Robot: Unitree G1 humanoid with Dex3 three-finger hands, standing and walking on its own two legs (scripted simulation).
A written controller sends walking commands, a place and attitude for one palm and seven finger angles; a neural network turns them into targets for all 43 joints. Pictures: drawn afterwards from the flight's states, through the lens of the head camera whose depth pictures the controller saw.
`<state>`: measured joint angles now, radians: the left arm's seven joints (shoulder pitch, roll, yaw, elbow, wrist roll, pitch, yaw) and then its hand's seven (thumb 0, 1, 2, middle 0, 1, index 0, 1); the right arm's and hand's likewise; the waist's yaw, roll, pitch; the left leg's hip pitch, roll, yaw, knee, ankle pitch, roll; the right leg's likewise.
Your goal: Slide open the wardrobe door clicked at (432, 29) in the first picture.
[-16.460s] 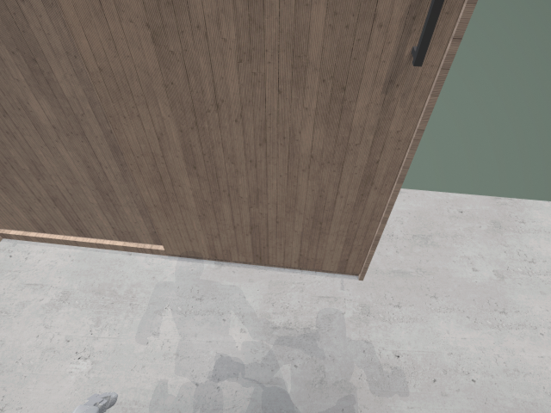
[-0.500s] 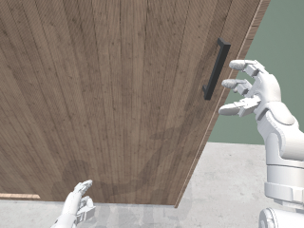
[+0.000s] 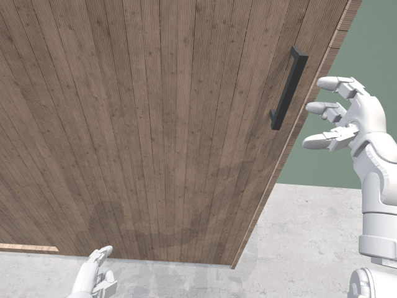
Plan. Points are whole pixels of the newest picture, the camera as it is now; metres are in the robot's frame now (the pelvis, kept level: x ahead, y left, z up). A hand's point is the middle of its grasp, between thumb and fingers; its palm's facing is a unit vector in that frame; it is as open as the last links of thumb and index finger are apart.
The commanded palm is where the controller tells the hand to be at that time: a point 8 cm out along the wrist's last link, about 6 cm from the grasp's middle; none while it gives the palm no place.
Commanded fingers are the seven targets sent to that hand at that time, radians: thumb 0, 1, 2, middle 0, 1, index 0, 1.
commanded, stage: move the hooked fingers beside the handle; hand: right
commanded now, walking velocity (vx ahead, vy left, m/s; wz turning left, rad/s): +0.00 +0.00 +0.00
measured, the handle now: (285, 90) +0.45 -0.13 +0.25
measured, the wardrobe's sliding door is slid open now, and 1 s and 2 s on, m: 0.00 0.00 0.00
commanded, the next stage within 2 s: feel for the door with the fingertips in 0.92 s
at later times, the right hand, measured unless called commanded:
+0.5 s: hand (328, 119) +0.37 -0.19 +0.24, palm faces +0.03 +1.00 -0.03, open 14.0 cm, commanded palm +0.34 -0.24 +0.25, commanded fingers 0.00 0.50 -0.30 0.30 1.20 0.30 1.20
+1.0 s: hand (334, 118) +0.36 -0.20 +0.25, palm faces +0.03 +1.00 -0.04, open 14.0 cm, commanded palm +0.33 -0.24 +0.25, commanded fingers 0.00 0.50 -0.30 0.30 1.20 0.30 1.20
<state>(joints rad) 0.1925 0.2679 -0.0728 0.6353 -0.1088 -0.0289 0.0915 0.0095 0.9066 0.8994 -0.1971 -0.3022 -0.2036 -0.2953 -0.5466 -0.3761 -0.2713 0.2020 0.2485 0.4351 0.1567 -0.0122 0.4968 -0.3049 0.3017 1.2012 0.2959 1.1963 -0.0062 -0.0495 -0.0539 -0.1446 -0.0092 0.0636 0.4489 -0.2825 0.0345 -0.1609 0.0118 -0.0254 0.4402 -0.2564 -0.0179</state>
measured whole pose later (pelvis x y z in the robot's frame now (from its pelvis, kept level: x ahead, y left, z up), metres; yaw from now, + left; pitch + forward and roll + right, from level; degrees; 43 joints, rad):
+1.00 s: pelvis +0.00 -0.01 +0.00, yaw +0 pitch -1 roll +0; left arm 0.17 0.26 -0.08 0.62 -0.11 -0.03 0.09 0.01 0.91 0.90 -0.20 -0.30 -0.20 -0.30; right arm -0.50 -0.38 -0.28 0.11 0.26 0.46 0.17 -0.01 0.50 -0.30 0.30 1.20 0.30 1.20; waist -0.02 -0.05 -0.06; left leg -0.14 0.00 0.07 0.45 -0.29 0.03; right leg -0.16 0.02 -0.02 0.45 -0.27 -0.02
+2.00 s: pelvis +0.00 +0.01 +0.00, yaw +0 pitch -1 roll +0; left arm 0.18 0.26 -0.06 0.65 -0.10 -0.01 0.08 0.01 0.91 0.90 -0.20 -0.30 -0.20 -0.30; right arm -0.64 -0.31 -0.22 0.26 0.23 0.44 0.08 -0.01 0.50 -0.30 0.30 1.20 0.30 1.20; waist 0.00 -0.05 -0.05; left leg -0.15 -0.02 0.06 0.44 -0.28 0.04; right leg -0.16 0.01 -0.02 0.43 -0.25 -0.01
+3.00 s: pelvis +0.00 +0.00 +0.00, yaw +0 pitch -2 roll +0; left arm 0.14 0.24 -0.08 0.64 -0.10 0.01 0.07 0.01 0.91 0.90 -0.20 -0.30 -0.20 -0.30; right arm -0.56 -0.28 -0.19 0.09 0.24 0.52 0.05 -0.01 0.50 -0.30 0.30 1.20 0.30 1.20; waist -0.02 -0.05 -0.06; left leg -0.14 0.00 0.07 0.46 -0.29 0.03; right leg -0.16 0.02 -0.02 0.45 -0.26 -0.02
